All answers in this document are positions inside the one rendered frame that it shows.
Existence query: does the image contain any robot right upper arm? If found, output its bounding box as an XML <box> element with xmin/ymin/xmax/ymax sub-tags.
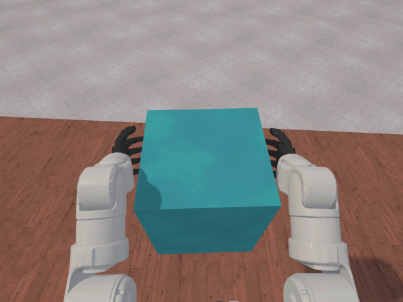
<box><xmin>283</xmin><ymin>273</ymin><xmax>358</xmax><ymax>302</ymax></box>

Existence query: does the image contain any robot left forearm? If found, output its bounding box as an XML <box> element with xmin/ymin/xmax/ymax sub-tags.
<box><xmin>64</xmin><ymin>152</ymin><xmax>135</xmax><ymax>302</ymax></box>

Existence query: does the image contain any right robot hand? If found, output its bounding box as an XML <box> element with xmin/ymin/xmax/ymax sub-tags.
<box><xmin>265</xmin><ymin>128</ymin><xmax>295</xmax><ymax>178</ymax></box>

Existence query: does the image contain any robot left upper arm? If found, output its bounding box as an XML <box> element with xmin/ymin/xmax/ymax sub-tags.
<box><xmin>65</xmin><ymin>274</ymin><xmax>137</xmax><ymax>302</ymax></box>

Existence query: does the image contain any left robot hand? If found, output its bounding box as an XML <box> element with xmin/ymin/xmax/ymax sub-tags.
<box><xmin>112</xmin><ymin>126</ymin><xmax>144</xmax><ymax>175</ymax></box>

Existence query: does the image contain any robot right forearm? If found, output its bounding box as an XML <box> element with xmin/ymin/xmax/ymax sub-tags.
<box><xmin>276</xmin><ymin>154</ymin><xmax>360</xmax><ymax>302</ymax></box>

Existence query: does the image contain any carton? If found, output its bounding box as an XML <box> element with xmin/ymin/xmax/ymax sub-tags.
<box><xmin>133</xmin><ymin>108</ymin><xmax>281</xmax><ymax>254</ymax></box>

